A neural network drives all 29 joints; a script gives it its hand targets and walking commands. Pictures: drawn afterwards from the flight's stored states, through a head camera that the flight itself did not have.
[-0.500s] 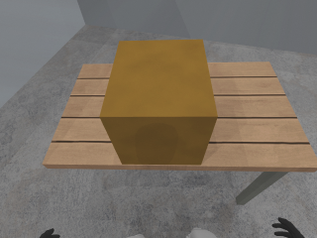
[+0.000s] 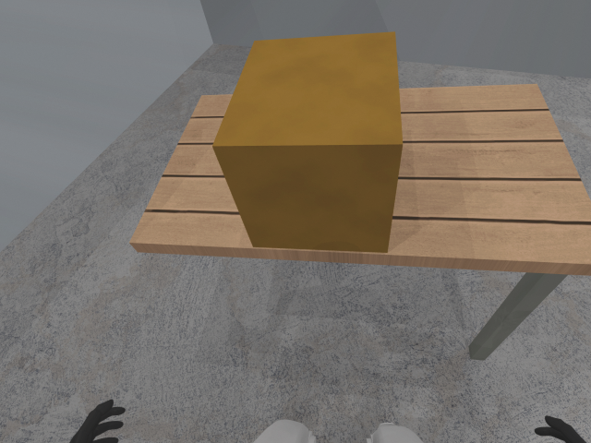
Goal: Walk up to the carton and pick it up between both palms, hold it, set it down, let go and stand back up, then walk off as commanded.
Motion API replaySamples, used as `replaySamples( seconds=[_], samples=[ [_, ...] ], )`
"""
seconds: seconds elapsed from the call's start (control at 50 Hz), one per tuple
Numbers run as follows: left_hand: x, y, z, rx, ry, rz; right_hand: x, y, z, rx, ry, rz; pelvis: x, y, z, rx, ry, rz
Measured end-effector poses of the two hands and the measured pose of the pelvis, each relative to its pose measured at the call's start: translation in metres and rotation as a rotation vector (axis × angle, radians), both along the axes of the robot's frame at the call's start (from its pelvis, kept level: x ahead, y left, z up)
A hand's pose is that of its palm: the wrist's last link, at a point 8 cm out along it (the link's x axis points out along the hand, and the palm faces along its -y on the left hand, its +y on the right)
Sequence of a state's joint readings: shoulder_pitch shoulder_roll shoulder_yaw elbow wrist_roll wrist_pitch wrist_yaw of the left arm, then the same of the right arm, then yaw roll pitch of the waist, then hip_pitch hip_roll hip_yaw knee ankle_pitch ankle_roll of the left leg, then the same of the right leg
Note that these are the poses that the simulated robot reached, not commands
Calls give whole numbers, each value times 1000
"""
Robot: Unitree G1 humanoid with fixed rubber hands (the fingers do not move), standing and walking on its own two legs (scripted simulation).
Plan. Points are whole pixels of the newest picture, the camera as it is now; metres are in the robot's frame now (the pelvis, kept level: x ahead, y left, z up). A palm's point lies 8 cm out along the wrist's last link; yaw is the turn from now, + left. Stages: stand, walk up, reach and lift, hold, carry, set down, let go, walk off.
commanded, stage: walk off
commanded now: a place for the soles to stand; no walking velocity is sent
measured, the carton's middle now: (320, 145) +0.61 -0.02 +0.03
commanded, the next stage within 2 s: none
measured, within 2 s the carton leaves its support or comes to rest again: neither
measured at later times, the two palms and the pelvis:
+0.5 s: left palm out of the picture -0.04 +0.39 -0.11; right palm out of the picture -0.04 -0.27 -0.04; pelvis -0.15 +0.06 +0.01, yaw -6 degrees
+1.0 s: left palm out of the picture -0.15 +0.37 -0.06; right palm out of the picture -0.27 -0.26 -0.10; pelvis -0.31 +0.07 +0.00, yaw -4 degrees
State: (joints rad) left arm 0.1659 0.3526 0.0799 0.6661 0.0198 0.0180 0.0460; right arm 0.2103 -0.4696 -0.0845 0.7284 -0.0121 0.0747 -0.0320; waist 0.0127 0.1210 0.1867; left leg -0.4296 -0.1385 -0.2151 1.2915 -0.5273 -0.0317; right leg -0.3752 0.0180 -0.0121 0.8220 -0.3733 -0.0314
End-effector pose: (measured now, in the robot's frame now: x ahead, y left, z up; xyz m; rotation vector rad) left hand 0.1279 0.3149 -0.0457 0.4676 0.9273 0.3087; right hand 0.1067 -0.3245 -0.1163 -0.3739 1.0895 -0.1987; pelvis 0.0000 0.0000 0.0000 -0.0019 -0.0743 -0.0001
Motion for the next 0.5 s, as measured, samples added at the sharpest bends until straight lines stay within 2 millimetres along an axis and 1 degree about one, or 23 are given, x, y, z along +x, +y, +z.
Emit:
replaySamples(
  seconds=[0.04,0.08,0.16,0.22,0.26,0.3,0.34,0.42,0.5],
  samples=[
    [-8,5,-5,-10,-11,-5,-10,3,3,-16,9,14,-12,6,-2,-1,1,9],
    [-20,13,-13,-25,-10,-5,-18,8,5,-33,12,29,-25,13,-5,-7,3,20],
    [-54,35,-36,-60,15,-1,-37,26,12,-68,11,56,-54,33,-13,-21,7,38],
    [-84,53,-56,-95,64,14,-62,46,24,-79,5,54,-76,46,-13,40,-24,-12],
    [-102,61,-63,-111,106,31,-82,55,35,-89,0,58,-85,52,-9,24,-15,-20],
    [-112,66,-64,-123,119,34,-101,61,47,-109,6,52,-94,55,-3,-5,-10,3],
    [-121,71,-64,-130,120,30,-114,63,59,-128,1,31,-103,57,3,-10,-1,-12],
    [-144,76,-65,-128,156,-7,-126,61,76,-149,-82,-14,-124,61,8,-10,-2,-67],
    [-165,76,-65,-113,192,-54,-143,58,81,-148,-145,-38,-152,62,6,-7,-3,-109]
  ],
)
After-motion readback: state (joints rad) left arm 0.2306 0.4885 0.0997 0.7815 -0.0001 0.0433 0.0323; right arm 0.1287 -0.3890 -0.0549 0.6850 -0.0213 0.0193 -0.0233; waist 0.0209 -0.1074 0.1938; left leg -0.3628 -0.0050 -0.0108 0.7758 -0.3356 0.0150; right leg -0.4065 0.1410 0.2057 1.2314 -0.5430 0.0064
